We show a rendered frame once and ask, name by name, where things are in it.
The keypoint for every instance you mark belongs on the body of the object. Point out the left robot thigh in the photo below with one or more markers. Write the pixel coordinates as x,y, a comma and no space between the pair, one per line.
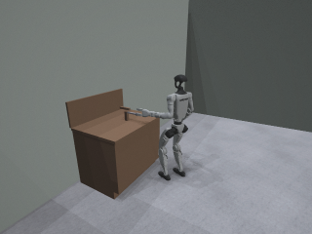
164,138

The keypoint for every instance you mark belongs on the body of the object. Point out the left robot upper arm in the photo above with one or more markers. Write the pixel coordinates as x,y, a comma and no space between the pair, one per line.
170,102

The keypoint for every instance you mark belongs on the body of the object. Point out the counter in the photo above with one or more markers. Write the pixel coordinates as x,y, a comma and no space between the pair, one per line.
113,147

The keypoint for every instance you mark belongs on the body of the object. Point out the robot left forearm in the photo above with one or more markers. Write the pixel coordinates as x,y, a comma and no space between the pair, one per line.
160,115

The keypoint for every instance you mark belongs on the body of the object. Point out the left robot hand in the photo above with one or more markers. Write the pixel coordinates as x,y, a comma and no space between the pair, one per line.
145,112

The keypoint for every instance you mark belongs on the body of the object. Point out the robot right foot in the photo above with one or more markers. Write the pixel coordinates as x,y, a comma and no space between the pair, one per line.
182,173

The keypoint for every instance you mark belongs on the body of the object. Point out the right robot upper arm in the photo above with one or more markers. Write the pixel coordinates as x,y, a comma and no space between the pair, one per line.
190,103

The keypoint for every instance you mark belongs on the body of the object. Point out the robot right forearm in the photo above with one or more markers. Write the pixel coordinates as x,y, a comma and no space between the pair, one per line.
186,115

